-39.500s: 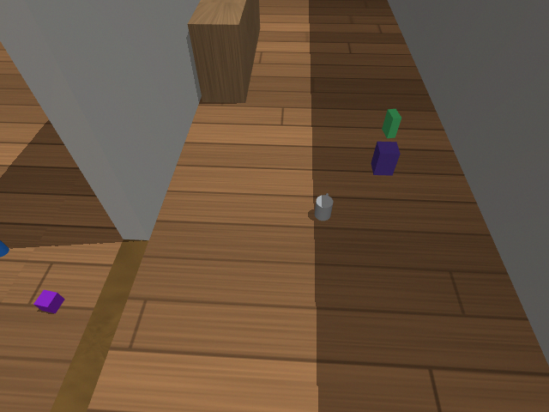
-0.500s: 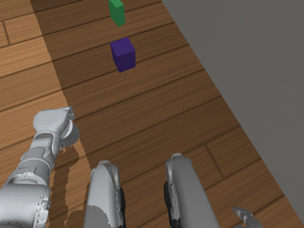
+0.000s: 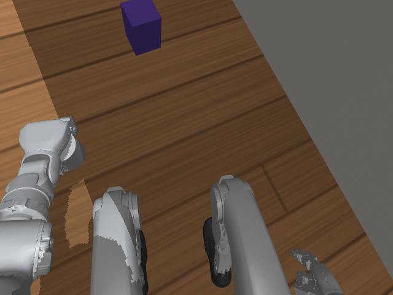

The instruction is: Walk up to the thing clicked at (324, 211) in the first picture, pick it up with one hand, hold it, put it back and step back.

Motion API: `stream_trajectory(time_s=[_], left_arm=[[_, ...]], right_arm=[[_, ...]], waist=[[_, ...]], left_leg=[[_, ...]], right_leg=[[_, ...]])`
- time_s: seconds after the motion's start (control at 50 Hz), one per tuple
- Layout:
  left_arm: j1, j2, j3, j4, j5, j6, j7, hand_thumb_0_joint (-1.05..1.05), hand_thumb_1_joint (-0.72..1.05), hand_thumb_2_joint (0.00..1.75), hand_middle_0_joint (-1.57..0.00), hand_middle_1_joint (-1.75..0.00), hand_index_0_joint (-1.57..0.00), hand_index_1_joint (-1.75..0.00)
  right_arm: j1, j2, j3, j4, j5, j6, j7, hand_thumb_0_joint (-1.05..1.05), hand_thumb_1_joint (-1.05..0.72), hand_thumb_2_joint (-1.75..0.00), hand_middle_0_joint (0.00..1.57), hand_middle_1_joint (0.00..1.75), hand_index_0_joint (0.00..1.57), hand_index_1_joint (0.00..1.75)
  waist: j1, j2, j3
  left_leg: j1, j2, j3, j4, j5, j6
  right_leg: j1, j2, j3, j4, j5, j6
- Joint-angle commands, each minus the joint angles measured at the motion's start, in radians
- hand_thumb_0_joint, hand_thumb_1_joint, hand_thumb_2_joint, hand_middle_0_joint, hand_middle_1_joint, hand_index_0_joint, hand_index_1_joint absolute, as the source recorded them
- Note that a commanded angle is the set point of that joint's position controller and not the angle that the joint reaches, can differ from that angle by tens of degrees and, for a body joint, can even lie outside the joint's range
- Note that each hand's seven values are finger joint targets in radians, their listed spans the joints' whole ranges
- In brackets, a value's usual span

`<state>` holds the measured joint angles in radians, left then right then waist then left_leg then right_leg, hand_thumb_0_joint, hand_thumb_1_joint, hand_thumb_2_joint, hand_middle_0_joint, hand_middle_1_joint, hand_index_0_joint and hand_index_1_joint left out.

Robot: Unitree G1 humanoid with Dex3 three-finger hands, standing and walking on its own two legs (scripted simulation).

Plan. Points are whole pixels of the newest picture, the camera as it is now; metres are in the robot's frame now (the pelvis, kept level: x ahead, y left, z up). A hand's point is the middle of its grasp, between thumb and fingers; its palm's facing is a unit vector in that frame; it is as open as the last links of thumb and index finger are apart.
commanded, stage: crouch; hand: left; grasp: from above
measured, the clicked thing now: (63, 143) +0.44 +0.28 -0.22
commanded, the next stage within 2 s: lower in 0.46 s
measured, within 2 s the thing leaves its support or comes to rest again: rests again in 1.36 s
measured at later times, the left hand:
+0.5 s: hand (65, 154) +0.41 +0.27 -0.23, palm faces -0.46 -0.05 -0.89, open 10.2 cm
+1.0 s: hand (76, 157) +0.42 +0.27 -0.29, palm faces -0.46 -0.07 -0.89, open 10.2 cm
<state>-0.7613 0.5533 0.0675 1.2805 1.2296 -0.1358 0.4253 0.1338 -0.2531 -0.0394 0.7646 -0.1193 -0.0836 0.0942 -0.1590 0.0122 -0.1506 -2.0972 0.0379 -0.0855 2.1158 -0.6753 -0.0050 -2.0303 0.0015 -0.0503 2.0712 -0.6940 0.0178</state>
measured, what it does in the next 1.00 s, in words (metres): lowers itself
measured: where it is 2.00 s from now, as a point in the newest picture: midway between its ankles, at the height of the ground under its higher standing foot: (178, 269)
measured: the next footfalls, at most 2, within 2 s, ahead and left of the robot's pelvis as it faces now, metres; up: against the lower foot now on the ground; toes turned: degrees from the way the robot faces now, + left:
none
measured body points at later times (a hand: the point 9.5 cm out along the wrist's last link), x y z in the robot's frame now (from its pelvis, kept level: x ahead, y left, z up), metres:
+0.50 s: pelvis -0.01 +0.00 -0.06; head +0.22 +0.04 +0.33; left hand +0.43 +0.27 -0.18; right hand +0.05 -0.28 -0.18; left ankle +0.08 +0.13 -0.39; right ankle +0.08 -0.13 -0.39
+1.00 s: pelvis -0.01 +0.00 -0.10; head +0.23 +0.05 +0.28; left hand +0.44 +0.27 -0.23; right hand +0.04 -0.28 -0.21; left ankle +0.08 +0.13 -0.39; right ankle +0.08 -0.13 -0.39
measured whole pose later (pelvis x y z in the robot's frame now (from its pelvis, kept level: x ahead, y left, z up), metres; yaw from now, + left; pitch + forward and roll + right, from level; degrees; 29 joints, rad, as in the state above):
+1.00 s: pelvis -0.01 +0.00 -0.10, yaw -3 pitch +33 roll -7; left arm -0.86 0.67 0.13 1.46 1.28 -0.22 0.50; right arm 0.12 -0.27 0.03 0.80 -0.17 -0.10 0.14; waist -0.22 -0.03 -0.04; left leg -2.33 0.03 -0.13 2.42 -0.67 -0.01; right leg -2.26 0.02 -0.07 2.36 -0.68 0.02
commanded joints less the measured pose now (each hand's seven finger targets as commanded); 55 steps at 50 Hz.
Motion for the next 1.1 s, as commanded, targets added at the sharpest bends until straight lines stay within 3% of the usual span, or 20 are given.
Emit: stream_trajectory(time_s=[0.0, 0.04, 0.1, 0.16, 0.26, 0.28, 0.44, 0.54, 0.62, 0.66, 0.68, 0.72, 0.74, 0.8, 0.84, 0.88, 0.9, 0.96, 1.04, 1.08], left_arm=[[-0.327, 0.269, 0.046, -0.162, -0.02, -0.015, 0.045, 0.0, 0.48, 0.95, -0.88, -0.88, -0.89, -0.86], [-0.322, 0.298, 0.06, -0.156, -0.017, -0.021, 0.045, 0.0, 0.5, 0.94, -0.88, -0.88, -0.9, -0.87], [-0.327, 0.288, 0.054, -0.133, -0.011, -0.031, 0.041, 0.0, 0.5, 0.96, -0.89, -0.87, -0.9, -0.86], [-0.32, 0.304, 0.066, -0.127, -0.005, -0.032, 0.044, 0.0, 0.5, 0.94, -0.88, -0.87, -0.9, -0.86], [-0.387, 0.309, 0.057, -0.103, -0.007, -0.038, 0.05, 0.0, 0.46, 0.93, -0.85, -0.87, -0.87, -0.85], [-0.391, 0.322, 0.066, -0.1, -0.008, -0.039, 0.054, 0.0, 0.45, 0.91, -0.85, -0.84, -0.86, -0.83], [-0.405, 0.331, 0.054, -0.072, -0.008, -0.046, 0.05, 0.0, 0.46, 0.93, -0.87, -0.85, -0.87, -0.85], [-0.397, 0.336, 0.061, -0.06, -0.004, -0.046, 0.054, 0.0, 0.46, 0.95, -0.88, -0.84, -0.88, -0.84], [-0.421, 0.306, 0.029, 0.003, 0.001, -0.051, 0.046, 0.0, 0.43, 0.95, -0.88, -0.81, -0.87, -0.82], [-0.418, 0.324, 0.041, 0.026, -0.001, -0.06, 0.049, 0.0, 0.45, 0.94, -0.88, -0.84, -0.88, -0.84], [-0.421, 0.324, 0.034, 0.03, -0.007, -0.064, 0.052, 0.0, 0.43, 0.93, -0.87, -0.83, -0.87, -0.84], [-0.416, 0.367, 0.072, 0.037, 0.002, -0.076, 0.065, 0.0, 0.46, 0.95, -0.87, -0.86, -0.88, -0.86], [-0.413, 0.352, 0.056, 0.036, 0.006, -0.081, 0.067, 0.0, 0.49, 0.93, -0.89, -0.86, -0.9, -0.86], [-0.426, 0.362, 0.065, 0.031, 0.018, -0.091, 0.084, 0.0, 0.51, 0.94, -0.91, -0.86, -0.92, -0.85], [-0.409, 0.399, 0.102, 0.02, 0.027, -0.094, 0.103, 0.0, 0.51, 0.95, -0.91, -0.87, -0.91, -0.86], [-0.408, 0.367, 0.085, 0.025, 0.034, -0.089, 0.118, 0.0, 0.5, 0.95, -0.9, -0.87, -0.9, -0.86], [-0.431, 0.378, 0.088, 0.026, 0.038, -0.087, 0.124, 0.0, 0.5, 0.96, -0.89, -0.88, -0.9, -0.87], [-0.422, 0.403, 0.106, 0.033, 0.035, -0.08, 0.143, 0.0, 0.46, 0.94, -0.87, -0.86, -0.87, -0.86], [-0.431, 0.374, 0.079, 0.069, 0.033, -0.07, 0.149, 0.0, 0.43, 0.91, -0.84, -0.8, -0.85, -0.79], [-0.438, 0.399, 0.099, 0.068, 0.027, -0.073, 0.155, 0.0, 0.41, 0.93, -0.83, -0.81, -0.83, -0.81]], right_arm=[[0.198, -0.21, -0.069, -0.023, 0.0, -0.01, -0.005, 0.0, -0.91, -0.9, 0.2, 0.3, 0.2, 0.3], [0.199, -0.214, -0.069, -0.021, 0.0, -0.01, -0.003, 0.0, -0.91, -0.91, 0.2, 0.3, 0.2, 0.3], [0.2, -0.216, -0.066, -0.015, -0.005, -0.008, 0.003, 0.0, -0.91, -0.9, 0.2, 0.3, 0.2, 0.3], [0.201, -0.218, -0.065, -0.015, -0.006, -0.006, 0.005, 0.0, -0.91, -0.9, 0.2, 0.3, 0.2, 0.3], [0.192, -0.225, -0.061, -0.008, -0.01, -0.009, 0.009, 0.0, -0.91, -0.9, 0.2, 0.3, 0.2, 0.3], [0.192, -0.229, -0.061, -0.005, -0.009, -0.01, 0.007, 0.0, -0.91, -0.9, 0.2, 0.3, 0.2, 0.3], [0.2, -0.232, -0.049, 0.004, -0.012, -0.016, 0.012, 0.0, -0.91, -0.9, 0.2, 0.3, 0.2, 0.3], [0.2, -0.235, -0.045, 0.01, -0.011, -0.014, 0.014, 0.0, -0.91, -0.9, 0.2, 0.3, 0.2, 0.3], [0.208, -0.235, -0.031, 0.018, -0.015, -0.014, 0.02, 0.0, -0.91, -0.9, 0.2, 0.3, 0.2, 0.3], [0.213, -0.239, -0.024, 0.018, -0.019, -0.018, 0.022, 0.0, -0.91, -0.9, 0.2, 0.3, 0.2, 0.3], [0.2, -0.237, -0.021, 0.022, -0.019, -0.018, 0.022, 0.0, -0.91, -0.9, 0.2, 0.3, 0.2, 0.3], [0.201, -0.246, -0.015, 0.018, -0.025, -0.02, 0.023, 0.0, -0.91, -0.9, 0.2, 0.3, 0.2, 0.3], [0.197, -0.242, -0.013, 0.017, -0.028, -0.021, 0.026, 0.0, -0.91, -0.9, 0.2, 0.3, 0.2, 0.3], [0.187, -0.248, -0.011, 0.019, -0.031, -0.022, 0.028, 0.0, -0.91, -0.9, 0.2, 0.3, 0.2, 0.3], [0.184, -0.256, -0.013, 0.016, -0.038, -0.019, 0.029, 0.0, -0.91, -0.9, 0.2, 0.3, 0.2, 0.3], [0.177, -0.253, -0.01, 0.021, -0.044, -0.019, 0.032, 0.0, -0.91, -0.9, 0.2, 0.3, 0.2, 0.3], [0.178, -0.259, -0.009, 0.02, -0.046, -0.021, 0.034, 0.0, -0.91, -0.9, 0.2, 0.3, 0.2, 0.3], [0.17, -0.265, -0.009, 0.021, -0.051, -0.024, 0.034, 0.0, -0.91, -0.9, 0.2, 0.3, 0.2, 0.3], [0.167, -0.262, 0.002, 0.028, -0.057, -0.032, 0.041, 0.0, -0.9, -0.9, 0.2, 0.3, 0.2, 0.3], [0.177, -0.269, 0.008, 0.03, -0.063, -0.036, 0.044, 0.0, -0.9, -0.9, 0.2, 0.3, 0.2, 0.3]], waist=[[0.0, 0.192, -0.689], [0.007, 0.193, -0.674], [-0.002, 0.193, -0.656], [0.012, 0.207, -0.676], [-0.014, 0.217, -0.618], [-0.007, 0.207, -0.615], [-0.017, 0.217, -0.615], [-0.007, 0.235, -0.615], [-0.038, 0.184, -0.578], [-0.04, 0.174, -0.571], [-0.028, 0.168, -0.575], [-0.027, 0.17, -0.571], [-0.033, 0.175, -0.572], [-0.033, 0.221, -0.578], [-0.03, 0.237, -0.591], [-0.041, 0.245, -0.589], [-0.054, 0.261, -0.581], [-0.045, 0.269, -0.573], [-0.063, 0.274, -0.557], [-0.073, 0.252, -0.558]], left_leg=[[0.521, -0.028, 0.062, -0.175, 0.222, 0.029], [0.491, -0.027, 0.066, -0.159, 0.21, 0.03], [0.46, -0.027, 0.068, -0.136, 0.189, 0.031], [0.48, -0.027, 0.063, -0.13, 0.185, 0.027], [0.416, -0.027, 0.059, -0.112, 0.113, 0.028], [0.411, -0.027, 0.059, -0.109, 0.099, 0.029], [0.381, -0.028, 0.065, -0.067, 0.117, 0.029], [0.383, -0.028, 0.063, -0.052, 0.132, 0.025], [0.323, -0.031, 0.066, -0.016, 0.139, 0.033], [0.299, -0.033, 0.068, 0.001, 0.139, 0.037], [0.285, -0.029, 0.07, 0.011, 0.139, 0.037], [0.264, -0.032, 0.071, 0.025, 0.139, 0.038], [0.263, -0.03, 0.071, 0.036, 0.138, 0.037], [0.294, -0.029, 0.063, 0.037, 0.142, 0.028], [0.301, -0.03, 0.06, 0.044, 0.145, 0.027], [0.315, -0.027, 0.058, 0.053, 0.153, 0.025], [0.314, -0.027, 0.055, 0.056, 0.146, 0.025], [0.296, -0.026, 0.053, 0.062, 0.125, 0.025], [0.292, -0.025, 0.049, 0.081, 0.129, 0.024], [0.264, -0.025, 0.046, 0.101, 0.139, 0.029]], right_leg=[[0.301, 0.031, -0.042, -0.204, 0.273, -0.047], [0.293, 0.031, -0.042, -0.192, 0.264, -0.047], [0.268, 0.033, -0.044, -0.175, 0.245, -0.047], [0.24, 0.036, -0.051, -0.153, 0.232, -0.052], [0.179, 0.036, -0.061, -0.125, 0.168, -0.056], [0.17, 0.035, -0.06, -0.121, 0.158, -0.056], [0.157, 0.037, -0.065, -0.085, 0.173, -0.057], [0.135, 0.037, -0.07, -0.055, 0.185, -0.059], [0.142, 0.042, -0.072, -0.049, 0.202, -0.053], [0.153, 0.04, -0.074, -0.045, 0.203, -0.049], [0.16, 0.045, -0.072, -0.042, 0.203, -0.047], [0.163, 0.043, -0.075, -0.027, 0.201, -0.045], [0.166, 0.046, -0.076, -0.019, 0.204, -0.045], [0.121, 0.048, -0.088, 0.012, 0.201, -0.052], [0.119, 0.047, -0.095, 0.023, 0.203, -0.052], [0.097, 0.049, -0.1, 0.037, 0.215, -0.052], [0.084, 0.049, -0.104, 0.043, 0.21, -0.053], [0.068, 0.047, -0.105, 0.048, 0.19, -0.054], [0.052, 0.052, -0.11, 0.061, 0.197, -0.053], [0.077, 0.051, -0.111, 0.064, 0.211, -0.047]])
